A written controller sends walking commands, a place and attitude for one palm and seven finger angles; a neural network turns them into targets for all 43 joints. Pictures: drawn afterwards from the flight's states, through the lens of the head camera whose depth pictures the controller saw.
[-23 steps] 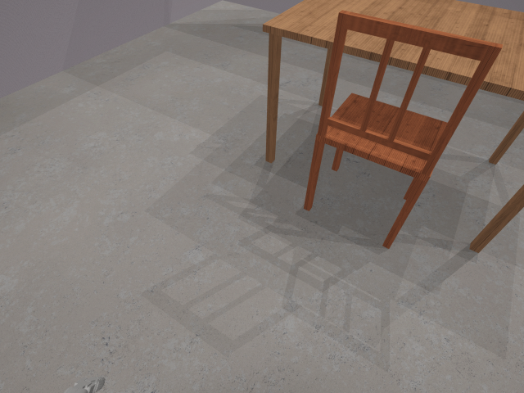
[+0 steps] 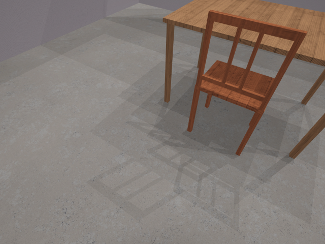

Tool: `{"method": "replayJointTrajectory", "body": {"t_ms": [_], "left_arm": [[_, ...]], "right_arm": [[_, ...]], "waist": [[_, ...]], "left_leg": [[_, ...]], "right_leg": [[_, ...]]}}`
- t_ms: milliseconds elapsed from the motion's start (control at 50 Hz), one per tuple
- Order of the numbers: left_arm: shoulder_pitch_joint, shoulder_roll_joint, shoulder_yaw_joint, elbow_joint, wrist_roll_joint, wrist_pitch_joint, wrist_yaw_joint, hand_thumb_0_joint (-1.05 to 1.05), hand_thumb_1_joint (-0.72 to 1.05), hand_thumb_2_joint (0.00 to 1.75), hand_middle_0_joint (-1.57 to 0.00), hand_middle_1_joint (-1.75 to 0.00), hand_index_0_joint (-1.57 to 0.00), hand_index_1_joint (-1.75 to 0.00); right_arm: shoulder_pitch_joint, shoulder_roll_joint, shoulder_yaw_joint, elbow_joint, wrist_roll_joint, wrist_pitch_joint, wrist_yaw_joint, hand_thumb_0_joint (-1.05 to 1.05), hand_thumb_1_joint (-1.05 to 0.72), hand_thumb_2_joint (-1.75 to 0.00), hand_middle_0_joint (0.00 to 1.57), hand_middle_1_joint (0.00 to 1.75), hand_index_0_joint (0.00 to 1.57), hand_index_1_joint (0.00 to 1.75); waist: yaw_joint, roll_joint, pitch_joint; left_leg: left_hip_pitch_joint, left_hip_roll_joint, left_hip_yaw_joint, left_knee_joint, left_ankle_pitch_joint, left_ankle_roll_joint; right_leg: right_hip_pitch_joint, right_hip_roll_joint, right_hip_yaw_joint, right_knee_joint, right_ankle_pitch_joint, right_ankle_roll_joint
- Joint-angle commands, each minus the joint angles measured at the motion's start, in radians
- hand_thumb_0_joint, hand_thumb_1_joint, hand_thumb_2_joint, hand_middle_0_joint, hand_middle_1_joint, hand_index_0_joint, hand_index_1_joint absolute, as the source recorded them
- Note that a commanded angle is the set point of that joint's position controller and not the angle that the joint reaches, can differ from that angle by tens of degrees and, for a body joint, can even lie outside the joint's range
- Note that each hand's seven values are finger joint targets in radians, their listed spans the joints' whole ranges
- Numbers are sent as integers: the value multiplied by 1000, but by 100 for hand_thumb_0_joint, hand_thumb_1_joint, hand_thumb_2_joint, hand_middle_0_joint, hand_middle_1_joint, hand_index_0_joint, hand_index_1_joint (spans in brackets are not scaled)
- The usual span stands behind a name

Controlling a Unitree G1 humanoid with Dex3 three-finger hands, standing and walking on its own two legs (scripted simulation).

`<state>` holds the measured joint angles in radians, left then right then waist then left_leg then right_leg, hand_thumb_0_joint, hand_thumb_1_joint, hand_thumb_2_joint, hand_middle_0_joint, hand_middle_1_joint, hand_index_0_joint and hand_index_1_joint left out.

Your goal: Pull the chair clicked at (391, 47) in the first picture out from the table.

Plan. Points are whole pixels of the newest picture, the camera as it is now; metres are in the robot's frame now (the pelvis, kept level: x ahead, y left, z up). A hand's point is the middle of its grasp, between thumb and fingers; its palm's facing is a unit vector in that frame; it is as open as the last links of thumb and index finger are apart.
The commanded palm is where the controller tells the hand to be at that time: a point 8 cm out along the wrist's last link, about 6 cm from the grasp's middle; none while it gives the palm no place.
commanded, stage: stand and wait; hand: left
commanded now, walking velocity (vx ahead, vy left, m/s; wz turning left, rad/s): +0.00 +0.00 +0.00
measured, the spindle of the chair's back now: (231, 57) +1.03 -0.31 -0.06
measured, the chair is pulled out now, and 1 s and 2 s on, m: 0.00 0.00 0.00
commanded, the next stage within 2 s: look at it before walking up in 0.36 s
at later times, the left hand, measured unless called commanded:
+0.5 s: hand out of the picture +0.07 +0.24 -0.15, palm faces -0.03 -0.94 -0.33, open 7.4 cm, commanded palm none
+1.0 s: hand out of the picture +0.07 +0.24 -0.15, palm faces -0.03 -0.94 -0.33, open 7.4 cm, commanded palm none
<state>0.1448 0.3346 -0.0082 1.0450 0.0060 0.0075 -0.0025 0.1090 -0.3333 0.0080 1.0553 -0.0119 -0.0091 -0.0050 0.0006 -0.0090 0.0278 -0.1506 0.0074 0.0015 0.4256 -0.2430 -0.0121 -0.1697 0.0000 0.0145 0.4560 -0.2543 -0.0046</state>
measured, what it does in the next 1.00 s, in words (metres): stands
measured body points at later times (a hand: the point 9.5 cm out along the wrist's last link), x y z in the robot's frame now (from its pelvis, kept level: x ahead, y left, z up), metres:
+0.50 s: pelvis -0.01 +0.00 +0.00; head -0.01 -0.01 +0.45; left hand +0.07 +0.29 -0.13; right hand +0.06 -0.30 -0.13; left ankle -0.01 +0.13 -0.74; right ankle +0.00 -0.12 -0.74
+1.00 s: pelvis -0.01 -0.01 +0.00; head +0.00 -0.01 +0.45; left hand +0.07 +0.29 -0.13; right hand +0.07 -0.30 -0.13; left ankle -0.01 +0.13 -0.74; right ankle +0.00 -0.12 -0.74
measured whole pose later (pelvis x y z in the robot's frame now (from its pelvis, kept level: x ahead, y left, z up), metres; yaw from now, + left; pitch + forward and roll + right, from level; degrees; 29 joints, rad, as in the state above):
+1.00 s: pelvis -0.01 -0.01 +0.00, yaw +0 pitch -2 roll +0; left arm 0.14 0.34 -0.01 1.09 0.01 0.00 0.00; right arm 0.12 -0.34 0.01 1.11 -0.01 -0.01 0.00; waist 0.00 0.00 0.04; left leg -0.14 0.02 0.00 0.37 -0.20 -0.02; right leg -0.16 0.01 0.01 0.40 -0.21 -0.01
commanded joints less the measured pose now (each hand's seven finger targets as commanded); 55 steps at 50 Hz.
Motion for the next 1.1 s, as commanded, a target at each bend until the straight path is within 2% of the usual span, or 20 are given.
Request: {"method": "replayJointTrajectory", "body": {"t_ms": [0, 100, 200, 340, 540, 740, 820, 1060, 1080], "left_arm": [[-54, 209, 45, -61, 3, -31, 16, 0, 90, 90, -20, -30, -20, -30], [-47, 212, 45, -43, 2, -35, 16, 0, 90, 90, -20, -30, -20, -30], [-46, 213, 42, -31, 2, -35, 16, 0, 90, 90, -20, -30, -20, -30], [-49, 211, 42, -25, 3, -33, 16, 0, 90, 90, -20, -30, -20, -30], [-53, 208, 43, -27, 5, -34, 14, 0, 90, 90, -20, -30, -20, -30], [-54, 208, 45, -27, 5, -35, 13, 0, 90, 90, -20, -30, -20, -30], [-48, 210, 45, -25, 4, -38, 14, 0, 90, 90, -20, -30, -20, -30], [-51, 210, 44, -18, 4, -37, 15, 0, 90, 90, -20, -30, -20, -30], [-14, 136, 31, 1, 2, -29, 18, 0, 90, 90, -20, -30, -20, -30]], "right_arm": [[-57, -202, -46, -53, 0, -24, -11, 0, -90, -90, 20, 30, 20, 30], [-42, -203, -45, -32, 1, -25, -10, 0, -90, -90, 20, 30, 20, 30], [-33, -204, -44, -17, 2, -23, -9, 0, -90, -90, 20, 30, 20, 30], [-31, -203, -43, -7, 2, -24, -8, 0, -90, -90, 20, 30, 20, 30], [-27, -203, -44, -5, 1, -25, -7, 0, -90, -90, 20, 30, 20, 30], [-27, -203, -43, -5, 2, -26, -7, 0, -90, -90, 20, 30, 20, 30], [-28, -206, -43, -5, 4, -27, -9, 0, -90, -90, 20, 30, 20, 30], [-38, -206, -41, 0, 3, -26, -10, 0, -90, -90, 20, 30, 20, 30], [-7, -133, -24, 16, -1, -20, -9, 0, -90, -90, 20, 30, 20, 30]], "waist": [[-1, 15, -65], [0, -1, -74], [-1, -8, -55], [1, 19, -37], [-1, 4, -36], [0, 8, -48], [0, 9, -72], [0, 12, -62], [0, 0, -89]], "left_leg": [[6, 100, -79, -80, 134, 42], [12, 102, -81, -81, 138, 39], [5, 103, -81, -93, 117, 37], [-5, 107, -88, -111, 99, 36], [2, 106, -85, -115, 87, 34], [7, 108, -85, -114, 107, 32], [27, 111, -85, -104, 151, 32], [39, 114, -83, -114, 179, 30], [54, 114, -63, -103, 146, 19]], "right_leg": [[10, -113, 104, -90, 159, -32], [18, -119, 113, -104, 166, -35], [7, -118, 117, -117, 139, -35], [-2, -113, 114, -123, 103, -32], [-16, -112, 125, -138, 79, -32], [-2, -113, 121, -137, 103, -31], [16, -115, 118, -130, 167, -33], [27, -115, 111, -129, 208, -31], [36, -113, 109, -127, 170, -22]]}}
